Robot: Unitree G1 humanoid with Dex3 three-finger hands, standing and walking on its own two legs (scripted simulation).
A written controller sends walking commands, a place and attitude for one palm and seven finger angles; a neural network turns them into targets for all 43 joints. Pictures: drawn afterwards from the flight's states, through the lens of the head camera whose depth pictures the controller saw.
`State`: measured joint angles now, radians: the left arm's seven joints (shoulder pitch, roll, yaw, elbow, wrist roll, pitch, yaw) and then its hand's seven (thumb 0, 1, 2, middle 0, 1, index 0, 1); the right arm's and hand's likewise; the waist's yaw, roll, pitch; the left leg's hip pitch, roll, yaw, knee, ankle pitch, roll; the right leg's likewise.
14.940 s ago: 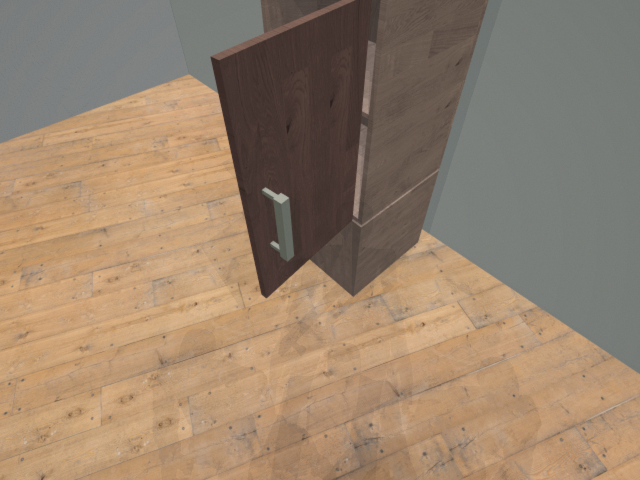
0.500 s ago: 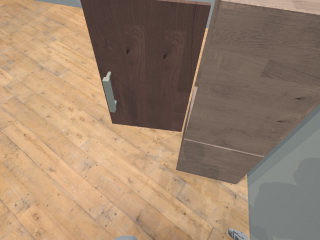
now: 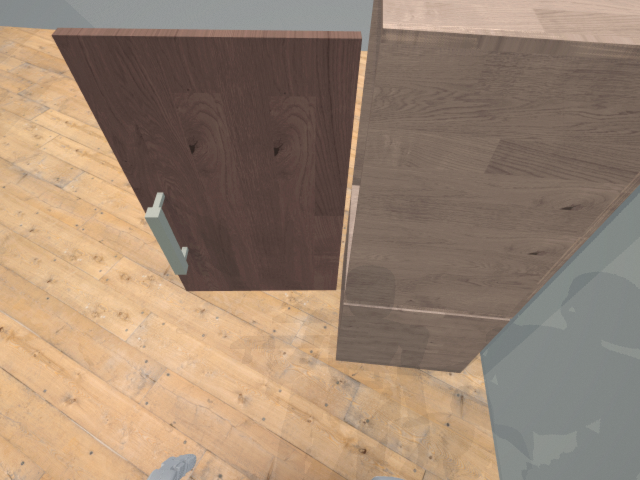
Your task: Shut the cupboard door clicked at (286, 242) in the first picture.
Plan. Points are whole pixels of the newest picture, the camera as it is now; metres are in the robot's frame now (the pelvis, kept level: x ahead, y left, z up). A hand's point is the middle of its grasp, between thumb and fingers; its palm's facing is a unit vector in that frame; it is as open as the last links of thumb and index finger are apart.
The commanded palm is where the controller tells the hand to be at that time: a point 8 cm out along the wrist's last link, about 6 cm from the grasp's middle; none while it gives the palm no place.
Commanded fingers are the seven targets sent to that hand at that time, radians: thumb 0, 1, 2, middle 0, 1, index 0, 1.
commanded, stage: come to a stop and stand still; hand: left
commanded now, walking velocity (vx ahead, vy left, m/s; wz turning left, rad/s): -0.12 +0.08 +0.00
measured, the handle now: (171, 235) +0.52 +0.28 -0.09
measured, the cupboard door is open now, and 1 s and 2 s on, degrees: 97 97 97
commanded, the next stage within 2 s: look again from close up in 0.66 s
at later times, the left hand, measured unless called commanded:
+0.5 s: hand out of the picture -0.05 +0.27 -0.16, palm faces +0.01 -0.96 -0.29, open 7.4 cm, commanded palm none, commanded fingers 0.00 0.90 0.90 -0.20 -0.30 -0.20 -0.30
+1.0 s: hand out of the picture +0.00 +0.22 -0.16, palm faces -0.03 -0.97 -0.22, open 7.3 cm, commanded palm none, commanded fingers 0.00 0.90 0.90 -0.20 -0.30 -0.20 -0.30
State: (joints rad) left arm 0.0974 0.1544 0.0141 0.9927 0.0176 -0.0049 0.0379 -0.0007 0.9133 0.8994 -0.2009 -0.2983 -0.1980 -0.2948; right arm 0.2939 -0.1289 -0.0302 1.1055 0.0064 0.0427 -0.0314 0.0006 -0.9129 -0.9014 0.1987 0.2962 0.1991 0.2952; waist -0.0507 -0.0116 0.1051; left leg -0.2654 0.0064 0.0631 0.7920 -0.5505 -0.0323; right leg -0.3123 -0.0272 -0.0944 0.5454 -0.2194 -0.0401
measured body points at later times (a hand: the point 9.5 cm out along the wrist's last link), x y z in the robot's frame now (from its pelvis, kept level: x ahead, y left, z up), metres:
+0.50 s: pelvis -0.05 +0.07 +0.00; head -0.05 +0.04 +0.45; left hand -0.05 +0.32 -0.14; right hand +0.04 -0.16 -0.15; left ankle -0.02 +0.13 -0.73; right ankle +0.00 -0.06 -0.73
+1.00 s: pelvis -0.03 +0.04 +0.01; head -0.02 +0.03 +0.46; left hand +0.00 +0.27 -0.14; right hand -0.04 -0.18 -0.15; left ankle -0.02 +0.13 -0.73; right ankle +0.00 -0.06 -0.73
